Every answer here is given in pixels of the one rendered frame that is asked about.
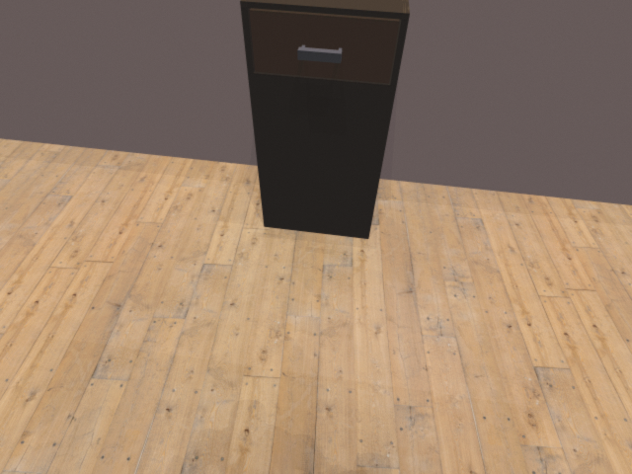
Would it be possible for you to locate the handle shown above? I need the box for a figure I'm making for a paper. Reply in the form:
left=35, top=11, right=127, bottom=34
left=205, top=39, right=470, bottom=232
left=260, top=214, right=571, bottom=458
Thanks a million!
left=297, top=45, right=342, bottom=63

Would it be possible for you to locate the drawer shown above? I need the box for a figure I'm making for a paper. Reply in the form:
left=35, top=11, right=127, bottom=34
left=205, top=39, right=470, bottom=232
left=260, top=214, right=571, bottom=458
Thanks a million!
left=250, top=8, right=399, bottom=83

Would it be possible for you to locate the cabinet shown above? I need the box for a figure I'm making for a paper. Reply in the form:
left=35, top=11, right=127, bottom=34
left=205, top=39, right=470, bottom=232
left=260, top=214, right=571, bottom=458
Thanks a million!
left=240, top=0, right=410, bottom=239

